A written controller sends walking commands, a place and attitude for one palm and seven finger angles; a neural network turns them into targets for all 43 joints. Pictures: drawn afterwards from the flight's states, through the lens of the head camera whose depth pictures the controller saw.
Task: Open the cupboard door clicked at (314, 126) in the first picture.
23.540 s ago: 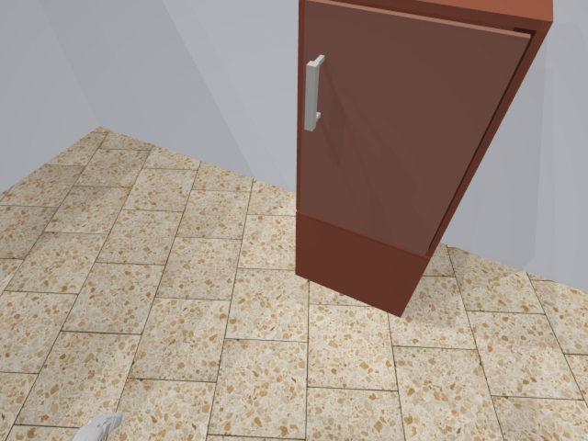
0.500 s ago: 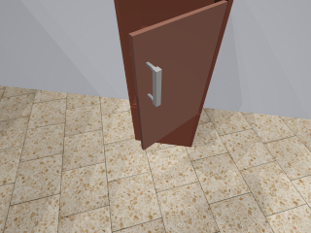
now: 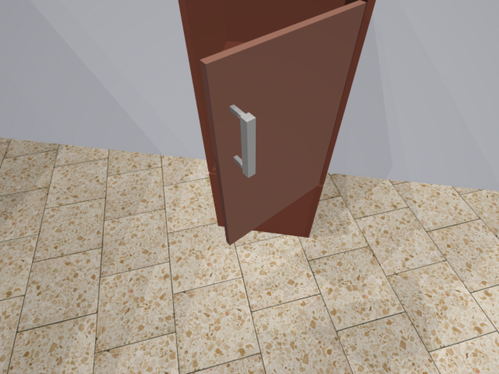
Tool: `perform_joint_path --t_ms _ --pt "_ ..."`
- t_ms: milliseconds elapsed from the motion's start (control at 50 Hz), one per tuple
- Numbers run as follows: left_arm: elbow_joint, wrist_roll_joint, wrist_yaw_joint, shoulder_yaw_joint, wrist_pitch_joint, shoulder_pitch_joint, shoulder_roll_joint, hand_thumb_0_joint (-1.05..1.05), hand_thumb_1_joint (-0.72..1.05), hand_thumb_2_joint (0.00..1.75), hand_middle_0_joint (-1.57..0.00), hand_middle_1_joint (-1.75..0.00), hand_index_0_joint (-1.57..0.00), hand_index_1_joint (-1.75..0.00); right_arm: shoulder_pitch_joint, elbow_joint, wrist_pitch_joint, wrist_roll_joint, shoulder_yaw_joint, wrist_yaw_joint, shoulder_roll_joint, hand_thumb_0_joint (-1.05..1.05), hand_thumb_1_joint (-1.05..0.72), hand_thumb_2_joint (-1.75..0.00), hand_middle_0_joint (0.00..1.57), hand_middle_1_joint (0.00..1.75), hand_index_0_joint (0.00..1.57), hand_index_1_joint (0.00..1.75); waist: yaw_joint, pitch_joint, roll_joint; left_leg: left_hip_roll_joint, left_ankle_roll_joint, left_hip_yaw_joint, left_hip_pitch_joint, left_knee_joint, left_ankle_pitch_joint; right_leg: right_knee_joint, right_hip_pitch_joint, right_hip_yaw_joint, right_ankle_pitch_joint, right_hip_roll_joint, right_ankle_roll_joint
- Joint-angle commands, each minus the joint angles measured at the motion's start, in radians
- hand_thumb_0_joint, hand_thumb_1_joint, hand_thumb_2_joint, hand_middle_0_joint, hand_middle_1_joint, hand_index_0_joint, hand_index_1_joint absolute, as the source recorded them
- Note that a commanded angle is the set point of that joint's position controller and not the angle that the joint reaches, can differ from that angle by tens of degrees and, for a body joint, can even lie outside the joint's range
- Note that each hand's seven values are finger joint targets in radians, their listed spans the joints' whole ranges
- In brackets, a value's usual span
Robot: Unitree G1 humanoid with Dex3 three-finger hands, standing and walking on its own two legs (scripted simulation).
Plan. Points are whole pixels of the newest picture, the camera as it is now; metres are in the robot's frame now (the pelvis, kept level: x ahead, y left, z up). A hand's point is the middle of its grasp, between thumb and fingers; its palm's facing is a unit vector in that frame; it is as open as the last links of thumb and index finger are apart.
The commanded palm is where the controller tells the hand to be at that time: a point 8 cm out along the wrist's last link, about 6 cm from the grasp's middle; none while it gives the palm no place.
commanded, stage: look to check the result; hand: left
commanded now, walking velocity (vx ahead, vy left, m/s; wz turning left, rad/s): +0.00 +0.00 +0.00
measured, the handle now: (242, 142) +0.52 +0.05 +0.06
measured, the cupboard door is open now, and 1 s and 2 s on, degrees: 47 47 47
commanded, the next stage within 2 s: walk to a spot facing it in 0.08 s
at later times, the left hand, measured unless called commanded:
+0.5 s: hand out of the picture +0.08 +0.20 -0.18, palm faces -0.10 -0.96 -0.27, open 7.4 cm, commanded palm none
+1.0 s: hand out of the picture +0.11 +0.15 -0.17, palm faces -0.32 -0.91 -0.26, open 7.4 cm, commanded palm none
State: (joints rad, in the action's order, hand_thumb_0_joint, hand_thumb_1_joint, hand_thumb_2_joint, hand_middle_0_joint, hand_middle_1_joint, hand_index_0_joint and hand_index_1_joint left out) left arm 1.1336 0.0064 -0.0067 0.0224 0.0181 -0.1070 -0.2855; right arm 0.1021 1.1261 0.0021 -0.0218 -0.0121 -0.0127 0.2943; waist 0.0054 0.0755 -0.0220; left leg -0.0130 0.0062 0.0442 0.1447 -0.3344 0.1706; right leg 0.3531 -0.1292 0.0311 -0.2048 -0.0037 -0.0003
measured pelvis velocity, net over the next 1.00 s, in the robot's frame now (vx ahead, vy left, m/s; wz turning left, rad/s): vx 0.01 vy -0.03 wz -0.44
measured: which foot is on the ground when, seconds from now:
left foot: down 0.00-0.62, up 0.64-1.00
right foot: down 0.00-1.00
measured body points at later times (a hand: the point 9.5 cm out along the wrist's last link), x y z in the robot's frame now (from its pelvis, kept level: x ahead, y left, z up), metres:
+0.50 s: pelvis +0.00 -0.01 -0.01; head +0.04 -0.02 +0.44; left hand +0.09 +0.25 -0.16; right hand +0.04 -0.27 -0.16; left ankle +0.01 +0.12 -0.75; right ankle -0.01 -0.12 -0.74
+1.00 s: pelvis +0.01 -0.03 +0.00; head +0.07 -0.06 +0.44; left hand +0.13 +0.20 -0.15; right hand +0.05 -0.31 -0.14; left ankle +0.05 +0.11 -0.70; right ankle -0.03 -0.12 -0.75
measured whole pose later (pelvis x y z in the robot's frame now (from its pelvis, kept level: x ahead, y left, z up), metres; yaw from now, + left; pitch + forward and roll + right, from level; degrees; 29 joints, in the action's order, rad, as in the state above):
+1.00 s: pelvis +0.01 -0.03 +0.00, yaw -25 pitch +3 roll +2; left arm 0.95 0.02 -0.02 0.09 -0.03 -0.26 -0.21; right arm 0.03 0.91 0.04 0.00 -0.05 -0.04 0.20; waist -0.05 0.10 0.04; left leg 0.00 0.06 0.03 0.41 -0.83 0.44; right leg 0.45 -0.26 0.24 -0.22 -0.11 -0.05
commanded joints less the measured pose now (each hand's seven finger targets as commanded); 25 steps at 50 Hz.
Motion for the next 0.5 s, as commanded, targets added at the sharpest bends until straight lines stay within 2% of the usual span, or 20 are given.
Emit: perform_joint_path --t_ms 0,200,220,260,320,380,420,440,460,480 --pt "-0.047 0.004 -0.011 0.031 0.017 0.017 -0.196 0.0 0.9 0.9 -0.2 -0.3 -0.2 -0.3 -0.005 -0.049 -0.022 0.0 -0.028 -0.008 0.178 0.0 -0.9 -0.9 0.2 0.3 0.2 0.3 0.002 -0.113 0.031 0.108 -0.028 0.063 -0.063 0.034 -0.177 -0.054 0.01 0.079 0.187 0.11 -0.041" --pt "-0.056 0.004 -0.01 0.033 0.017 0.024 -0.209 0.0 0.9 0.9 -0.2 -0.3 -0.2 -0.3 -0.014 -0.052 -0.021 -0.001 -0.029 -0.008 0.188 0.0 -0.9 -0.9 0.2 0.3 0.2 0.3 0.003 -0.102 0.026 0.11 -0.023 0.046 -0.077 0.032 -0.18 -0.062 0.003 0.096 0.22 0.108 -0.044" --pt "-0.062 0.004 -0.01 0.033 0.012 0.021 -0.193 0.0 0.9 0.9 -0.2 -0.3 -0.2 -0.3 0.002 -0.054 -0.019 -0.002 -0.029 -0.01 0.171 0.0 -0.9 -0.9 0.2 0.3 0.2 0.3 0.006 -0.111 0.021 0.114 -0.019 0.032 -0.082 0.011 -0.192 -0.045 -0.002 0.1 0.253 0.108 -0.043" --pt "-0.06 0.003 -0.014 0.026 -0.009 -0.015 -0.122 0.0 0.9 0.9 -0.2 -0.3 -0.2 -0.3 0.048 -0.05 -0.005 -0.002 -0.018 -0.014 0.091 0.0 -0.9 -0.9 0.2 0.3 0.2 0.3 0.01 -0.108 0.031 0.118 -0.009 -0.002 -0.077 -0.03 -0.188 -0.008 -0.024 0.113 0.297 0.107 -0.036" --pt "-0.093 0.005 -0.011 0.042 -0.031 -0.027 -0.135 0.0 0.9 0.9 -0.2 -0.3 -0.2 -0.3 0.074 -0.079 0.009 -0.001 -0.035 -0.023 0.106 0.0 -0.9 -0.9 0.2 0.3 0.2 0.3 0.011 -0.103 0.046 0.13 -0.01 -0.03 -0.062 -0.073 -0.151 0.051 -0.063 0.138 0.318 0.093 -0.041" --pt "-0.135 0.009 -0.003 0.053 -0.046 -0.033 -0.13 0.0 0.9 0.9 -0.2 -0.3 -0.2 -0.3 0.081 -0.118 0.018 -0.003 -0.055 -0.03 0.123 0.0 -0.9 -0.9 0.2 0.3 0.2 0.3 0.013 -0.088 0.013 0.162 -0.03 -0.022 -0.06 -0.084 -0.11 0.12 -0.139 0.147 0.281 0.059 -0.041" --pt "-0.161 0.01 0.004 0.058 -0.053 -0.038 -0.113 0.0 0.9 0.9 -0.2 -0.3 -0.2 -0.3 0.082 -0.142 0.019 -0.006 -0.065 -0.033 0.139 0.0 -0.9 -0.9 0.2 0.3 0.2 0.3 0.01 -0.077 -0.046 0.219 -0.062 0.018 -0.065 -0.057 -0.097 0.213 -0.205 0.118 0.205 0.019 -0.033" --pt "-0.169 0.008 0.006 0.059 -0.057 -0.047 -0.097 0.0 0.9 0.9 -0.2 -0.3 -0.2 -0.3 0.076 -0.153 0.02 -0.007 -0.07 -0.034 0.15 0.0 -0.9 -0.9 0.2 0.3 0.2 0.3 0.004 -0.074 -0.104 0.269 -0.095 0.059 -0.057 -0.025 -0.086 0.304 -0.234 0.091 0.095 -0.007 -0.027" --pt "-0.182 0.008 0.011 0.061 -0.065 -0.045 -0.085 0.0 0.9 0.9 -0.2 -0.3 -0.2 -0.3 0.081 -0.16 0.016 -0.011 -0.075 -0.035 0.153 0.0 -0.9 -0.9 0.2 0.3 0.2 0.3 0.003 -0.058 -0.166 0.347 -0.147 0.111 -0.033 0.028 -0.124 0.448 -0.264 0.041 -0.158 -0.03 -0.017" --pt "-0.196 0.008 0.013 0.065 -0.071 -0.039 -0.074 0.0 0.9 0.9 -0.2 -0.3 -0.2 -0.3 0.084 -0.166 0.012 -0.015 -0.074 -0.035 0.152 0.0 -0.9 -0.9 0.2 0.3 0.2 0.3 0.003 -0.054 -0.194 0.394 -0.19 0.129 -0.028 0.046 -0.194 0.563 -0.29 0.013 -0.311 -0.018 -0.008"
